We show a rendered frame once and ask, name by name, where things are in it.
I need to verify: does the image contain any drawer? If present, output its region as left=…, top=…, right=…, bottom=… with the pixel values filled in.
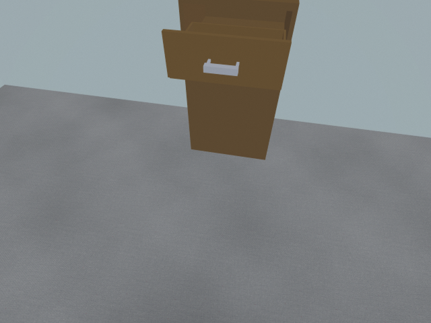
left=162, top=22, right=292, bottom=91

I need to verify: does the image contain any cabinet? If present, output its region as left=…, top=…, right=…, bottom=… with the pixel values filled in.
left=178, top=0, right=300, bottom=160

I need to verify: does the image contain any handle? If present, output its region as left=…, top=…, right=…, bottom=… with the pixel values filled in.
left=203, top=59, right=240, bottom=76

